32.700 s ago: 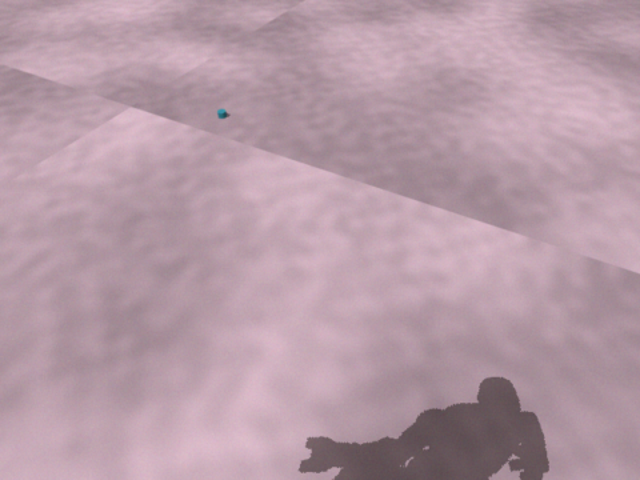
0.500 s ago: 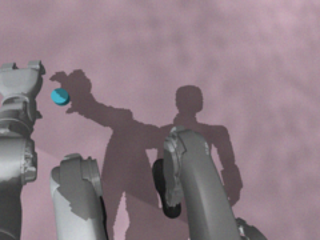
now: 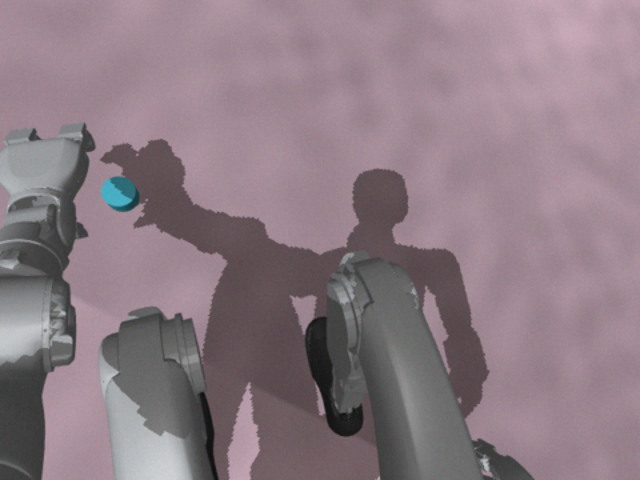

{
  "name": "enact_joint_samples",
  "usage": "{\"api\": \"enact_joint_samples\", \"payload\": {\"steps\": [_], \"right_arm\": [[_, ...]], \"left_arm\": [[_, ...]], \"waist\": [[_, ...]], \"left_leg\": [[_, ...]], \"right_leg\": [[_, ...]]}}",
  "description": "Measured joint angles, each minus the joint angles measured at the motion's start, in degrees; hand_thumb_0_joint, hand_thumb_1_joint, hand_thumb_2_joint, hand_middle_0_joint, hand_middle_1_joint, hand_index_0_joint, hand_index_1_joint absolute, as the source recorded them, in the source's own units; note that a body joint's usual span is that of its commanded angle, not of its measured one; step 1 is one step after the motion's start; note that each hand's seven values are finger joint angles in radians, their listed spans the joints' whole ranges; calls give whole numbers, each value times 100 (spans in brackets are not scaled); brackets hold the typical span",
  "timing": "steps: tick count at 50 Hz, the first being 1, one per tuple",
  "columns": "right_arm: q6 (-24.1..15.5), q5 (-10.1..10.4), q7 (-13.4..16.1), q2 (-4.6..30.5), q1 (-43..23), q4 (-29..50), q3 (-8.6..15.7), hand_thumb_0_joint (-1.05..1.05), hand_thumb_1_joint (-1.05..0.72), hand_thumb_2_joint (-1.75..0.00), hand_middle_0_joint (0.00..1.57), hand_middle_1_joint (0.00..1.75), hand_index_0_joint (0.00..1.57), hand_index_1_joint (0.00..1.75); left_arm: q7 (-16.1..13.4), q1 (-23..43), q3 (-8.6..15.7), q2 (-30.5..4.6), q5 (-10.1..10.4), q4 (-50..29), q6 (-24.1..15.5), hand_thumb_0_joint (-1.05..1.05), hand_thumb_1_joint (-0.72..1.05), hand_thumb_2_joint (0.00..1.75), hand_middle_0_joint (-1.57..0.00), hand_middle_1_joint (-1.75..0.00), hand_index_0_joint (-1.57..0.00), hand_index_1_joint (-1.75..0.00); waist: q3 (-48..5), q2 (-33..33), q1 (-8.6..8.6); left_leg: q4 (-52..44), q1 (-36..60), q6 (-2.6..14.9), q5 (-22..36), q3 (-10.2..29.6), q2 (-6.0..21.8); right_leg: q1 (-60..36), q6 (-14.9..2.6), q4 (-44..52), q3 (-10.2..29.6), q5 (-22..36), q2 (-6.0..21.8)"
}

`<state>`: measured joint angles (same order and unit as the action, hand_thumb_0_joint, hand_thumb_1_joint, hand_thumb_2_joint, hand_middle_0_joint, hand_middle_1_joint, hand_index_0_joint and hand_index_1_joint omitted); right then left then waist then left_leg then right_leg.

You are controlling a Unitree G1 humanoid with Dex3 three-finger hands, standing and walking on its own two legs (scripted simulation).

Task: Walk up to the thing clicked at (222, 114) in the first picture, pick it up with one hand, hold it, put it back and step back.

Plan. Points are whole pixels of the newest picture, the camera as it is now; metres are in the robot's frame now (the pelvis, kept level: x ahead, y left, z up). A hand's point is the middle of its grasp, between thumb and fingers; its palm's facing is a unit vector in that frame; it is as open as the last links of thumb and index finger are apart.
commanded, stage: rise first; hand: left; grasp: from above
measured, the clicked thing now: (121, 194) +0.52 +0.18 -0.31
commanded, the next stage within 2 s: approach in 0.08 s
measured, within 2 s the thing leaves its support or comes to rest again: neither
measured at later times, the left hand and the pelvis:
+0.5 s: hand (94, 166) +0.52 +0.19 -0.18, palm faces -0.37 -0.06 -0.93, open 12.7 cm; pelvis +0.00 +0.00 -0.01, yaw -1 degrees
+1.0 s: hand (87, 181) +0.51 +0.20 -0.19, palm faces -0.40 -0.06 -0.91, open 13.5 cm; pelvis +0.00 +0.00 -0.01, yaw -1 degrees
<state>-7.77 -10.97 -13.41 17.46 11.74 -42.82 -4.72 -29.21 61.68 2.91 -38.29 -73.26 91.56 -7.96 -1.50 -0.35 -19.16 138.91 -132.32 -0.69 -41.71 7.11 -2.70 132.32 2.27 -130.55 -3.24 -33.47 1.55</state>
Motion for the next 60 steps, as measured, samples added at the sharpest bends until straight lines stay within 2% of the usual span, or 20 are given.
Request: {"api": "enact_joint_samples", "payload": {"steps": [5,14,19,23,26,29,32,35,39,41,43,47,50,54,60], "right_arm": [[-2,8,-25,0,2,20,1,0,-91,-90,20,30,20,30],[-37,-18,-38,-3,-10,-2,-13,0,-91,-90,20,30,20,30],[-112,-90,-60,-4,-31,-62,-72,0,-91,-90,20,30,20,30],[-147,-164,-88,-21,-58,-109,-141,0,-91,-89,20,30,20,30],[-148,-185,-136,-23,-48,-54,-186,0,-91,-89,20,30,20,30],[-91,-160,-194,-12,3,47,-225,0,-91,-89,20,30,20,30],[-18,-85,-245,24,71,169,-274,0,-90,-89,20,30,20,30],[44,-7,-269,51,143,266,-292,0,-90,-89,20,30,20,30],[101,60,-257,48,246,325,-268,0,-90,-89,20,30,20,30],[102,47,-240,50,282,326,-263,0,-91,-89,20,30,20,30],[82,21,-211,55,304,297,-245,0,-91,-89,20,30,20,30],[-5,-41,-144,47,250,144,-177,0,-91,-89,20,30,20,30],[-49,-56,-135,44,179,23,-127,0,-91,-90,20,30,20,30],[-130,-105,-146,79,-5,22,-181,0,-91,-90,20,30,20,30],[-237,-130,-168,135,-110,265,-369,0,-91,-90,20,30,20,30]], "left_arm": [[-30,-16,67,-8,-4,64,16,0,-30,80,-30,-84,-30,-83],[-54,49,31,-61,-4,196,0,0,-30,81,-29,-85,-30,-84],[-44,314,-249,-44,11,393,-36,0,-30,81,-27,-87,-29,-85],[-172,671,-370,-14,-128,538,-33,0,-29,81,-26,-89,-29,-86],[-292,931,-322,-35,-247,616,87,0,-30,81,-26,-90,-28,-87],[-401,1101,-232,-46,-272,704,331,0,-31,82,-24,-90,-27,-87],[-361,1099,-170,-43,-179,737,587,0,-33,83,-23,-91,-25,-88],[-233,913,-5,-24,7,651,757,0,-35,85,-21,-92,-23,-89],[43,494,114,37,312,335,742,0,-39,88,-18,-94,-20,-92],[165,321,154,48,390,184,622,0,-41,90,-17,-95,-19,-93],[259,216,65,43,410,54,468,0,-42,91,-17,-97,-18,-95],[254,192,-115,-21,242,-194,129,0,-43,91,-16,-99,-18,-97],[48,331,-303,-4,108,-80,66,0,-42,90,-16,-101,-18,-97],[-135,663,-307,-96,-10,555,160,0,-41,90,-14,-101,-17,-97],[-161,804,-302,-233,15,936,236,0,-40,89,-12,-101,-16,-97]], "waist": [[-15,-8,-13],[5,29,-22],[49,110,-80],[62,147,-202],[64,121,-350],[46,40,-480],[53,-67,-556],[120,-150,-559],[256,-161,-426],[327,-120,-340],[368,-67,-255],[363,60,-141],[213,102,-114],[112,100,-262],[317,150,-461]], "left_leg": [[-10,-17,11,11,-18,7],[18,-32,7,8,-17,-2],[68,-56,-5,16,1,-11],[115,-94,-18,1,39,-13],[142,-131,-22,-20,69,-5],[134,-160,-17,-47,76,18],[114,-170,7,-68,70,48],[83,-147,30,-69,43,69],[44,-85,37,-38,13,80],[41,-58,27,-8,8,67],[57,-62,9,24,17,45],[109,-83,-28,47,55,14],[136,-98,-40,10,74,7],[156,-103,-22,-19,100,0],[169,-93,22,16,115,10]], "right_leg": [[20,1,8,15,12,-7],[33,9,-22,18,5,-2],[52,0,-63,3,17,0],[80,-6,-86,-29,16,-4],[113,-6,-89,-56,12,-14],[150,-3,-68,-64,9,-34],[175,21,-38,-60,11,-59],[164,45,-10,-38,19,-77],[117,47,14,-11,48,-86],[87,34,6,-6,64,-75],[80,11,-16,-14,80,-58],[86,-16,-63,-45,92,-37],[100,-17,-86,-60,60,-31],[81,-4,-82,-84,29,-26],[30,44,-45,-101,71,-44]]}}
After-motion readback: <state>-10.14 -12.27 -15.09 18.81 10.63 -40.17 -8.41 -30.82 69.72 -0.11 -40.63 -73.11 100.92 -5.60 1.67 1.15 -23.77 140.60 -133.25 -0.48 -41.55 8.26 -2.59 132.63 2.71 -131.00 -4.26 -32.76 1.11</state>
